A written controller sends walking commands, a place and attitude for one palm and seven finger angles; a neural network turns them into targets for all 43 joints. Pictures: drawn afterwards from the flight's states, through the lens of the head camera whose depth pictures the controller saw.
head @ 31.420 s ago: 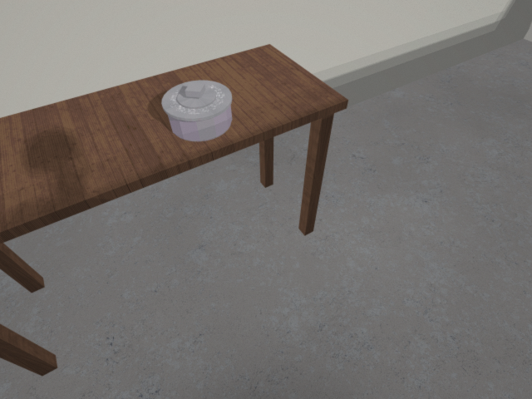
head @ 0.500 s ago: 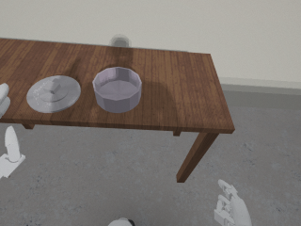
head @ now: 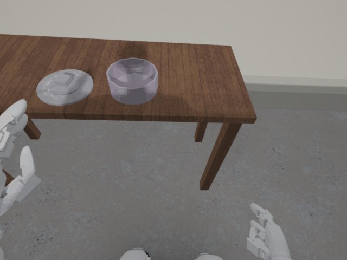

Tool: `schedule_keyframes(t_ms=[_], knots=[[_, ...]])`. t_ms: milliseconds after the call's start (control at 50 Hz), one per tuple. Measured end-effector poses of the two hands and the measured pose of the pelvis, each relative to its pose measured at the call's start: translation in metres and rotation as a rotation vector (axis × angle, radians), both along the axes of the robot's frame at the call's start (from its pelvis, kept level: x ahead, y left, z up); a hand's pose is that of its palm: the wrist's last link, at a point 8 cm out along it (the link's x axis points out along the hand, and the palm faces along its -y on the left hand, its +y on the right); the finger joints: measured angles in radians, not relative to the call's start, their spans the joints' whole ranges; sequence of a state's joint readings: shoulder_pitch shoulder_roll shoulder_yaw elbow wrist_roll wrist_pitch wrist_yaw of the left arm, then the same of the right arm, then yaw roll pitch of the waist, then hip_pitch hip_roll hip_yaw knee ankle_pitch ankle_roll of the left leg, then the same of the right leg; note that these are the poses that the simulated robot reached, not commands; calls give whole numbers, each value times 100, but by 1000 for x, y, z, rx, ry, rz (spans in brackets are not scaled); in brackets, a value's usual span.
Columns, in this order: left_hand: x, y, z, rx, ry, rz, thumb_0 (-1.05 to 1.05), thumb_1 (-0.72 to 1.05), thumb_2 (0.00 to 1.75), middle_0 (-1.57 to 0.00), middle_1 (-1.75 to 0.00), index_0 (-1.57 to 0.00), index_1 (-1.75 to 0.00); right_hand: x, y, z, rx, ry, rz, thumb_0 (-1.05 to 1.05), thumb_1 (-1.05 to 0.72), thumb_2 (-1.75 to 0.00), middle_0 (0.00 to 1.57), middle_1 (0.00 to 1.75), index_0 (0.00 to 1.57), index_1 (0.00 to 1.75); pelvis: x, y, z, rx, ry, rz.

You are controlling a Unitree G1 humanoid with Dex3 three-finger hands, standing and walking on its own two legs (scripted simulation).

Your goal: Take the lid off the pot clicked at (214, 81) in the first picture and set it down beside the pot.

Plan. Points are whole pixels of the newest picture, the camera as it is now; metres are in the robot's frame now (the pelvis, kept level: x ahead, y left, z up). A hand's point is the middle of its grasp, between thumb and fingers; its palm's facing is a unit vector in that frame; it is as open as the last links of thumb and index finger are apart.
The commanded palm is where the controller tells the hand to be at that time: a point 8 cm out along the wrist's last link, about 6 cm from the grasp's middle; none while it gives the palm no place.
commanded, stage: stop stepping back and stand still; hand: left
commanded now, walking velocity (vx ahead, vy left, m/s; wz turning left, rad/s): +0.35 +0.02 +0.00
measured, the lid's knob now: (63, 80) +0.64 +0.40 -0.01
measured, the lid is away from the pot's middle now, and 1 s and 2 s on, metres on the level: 0.23 0.23 0.23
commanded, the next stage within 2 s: let the arm hang, fingers relaxed in 1.90 s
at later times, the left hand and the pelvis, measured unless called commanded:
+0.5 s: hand out of the picture +0.08 +0.22 +0.18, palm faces +0.37 -0.85 -0.39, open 7.5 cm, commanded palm +0.01 +0.27 +0.19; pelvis -0.11 -0.01 +0.00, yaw +1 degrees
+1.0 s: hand out of the picture +0.06 +0.23 -0.11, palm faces +0.09 -0.97 -0.21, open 7.4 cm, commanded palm none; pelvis -0.11 +0.03 +0.00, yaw +6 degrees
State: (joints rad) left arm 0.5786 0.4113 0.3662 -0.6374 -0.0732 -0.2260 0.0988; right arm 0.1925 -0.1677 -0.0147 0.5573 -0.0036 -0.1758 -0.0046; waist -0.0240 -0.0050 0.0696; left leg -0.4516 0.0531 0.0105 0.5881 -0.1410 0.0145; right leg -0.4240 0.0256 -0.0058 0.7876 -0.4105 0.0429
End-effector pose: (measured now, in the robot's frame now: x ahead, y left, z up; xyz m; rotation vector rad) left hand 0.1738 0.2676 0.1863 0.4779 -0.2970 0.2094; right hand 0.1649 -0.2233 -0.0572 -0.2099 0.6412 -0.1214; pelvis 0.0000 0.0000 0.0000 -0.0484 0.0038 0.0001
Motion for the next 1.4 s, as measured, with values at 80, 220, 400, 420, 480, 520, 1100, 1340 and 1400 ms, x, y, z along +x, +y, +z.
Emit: schedule_keyframes(t_ms=[80, 220, 400, 420, 480, 520, 1100, 1340, 1400], knots=[[-32, -10, -5, 53, 46, 3, 2, 89, 90, -21, -30, -21, -30, -30, -9, -18, 44, 14, -28, 1, -90, -90, 21, 30, 20, 30, -26, -10, -12, 4, -39, 3], [-103, -6, 6, 35, -57, 57, 2, 89, 90, -21, -30, -21, -30, -89, -30, -17, -23, 81, -76, 1, -90, -90, 21, 30, 20, 30, -55, -12, -11, 37, -43, 12], [-118, 20, -13, -46, -102, 135, 2, 89, 90, -21, -30, -21, -30, -133, -20, -6, -24, -46, -95, 1, -90, -90, 20, 30, 20, 30, -105, -5, -15, 74, -39, -11], [-120, 16, -9, -42, -96, 125, 2, 89, 90, -21, -30, -20, -30, -139, -17, -5, -1, -51, -93, 1, -90, -90, 20, 30, 20, 30, -106, -6, -12, 73, -31, -4], [-132, 1, 6, -24, -97, 83, 2, 89, 90, -21, -30, -20, -30, -154, -10, -9, 38, -9, -67, 1, -90, -90, 20, 30, 20, 30, -111, -9, -3, 52, -7, 16], [-140, -5, 13, 25, -92, 66, 2, 89, 90, -21, -30, -20, -30, -161, -8, -18, 42, 31, -41, 1, -90, -90, 20, 30, 20, 30, -115, -11, -5, 37, 1, 19], [-190, -42, -325, -505, 1337, 154, 2, 91, 90, -20, -30, -19, -30, -199, 2, -55, -45, 508, -38, 0, -90, -90, 21, 30, 20, 30, -98, 16, -6, 61, 32, 95], [-225, 19, -328, -502, 1506, 440, -1, 94, 90, -20, -30, -20, -30, -200, 27, -69, -14, 701, -74, 1, -91, -90, 20, 30, 20, 30, -53, 35, 0, 18, 43, 118], [-214, 22, -321, -490, 1539, 442, 0, 93, 90, -20, -30, -19, -30, -195, 39, -67, 5, 710, -77, 0, -91, -90, 20, 30, 20, 30, -41, 37, 7, 23, 41, 116]])
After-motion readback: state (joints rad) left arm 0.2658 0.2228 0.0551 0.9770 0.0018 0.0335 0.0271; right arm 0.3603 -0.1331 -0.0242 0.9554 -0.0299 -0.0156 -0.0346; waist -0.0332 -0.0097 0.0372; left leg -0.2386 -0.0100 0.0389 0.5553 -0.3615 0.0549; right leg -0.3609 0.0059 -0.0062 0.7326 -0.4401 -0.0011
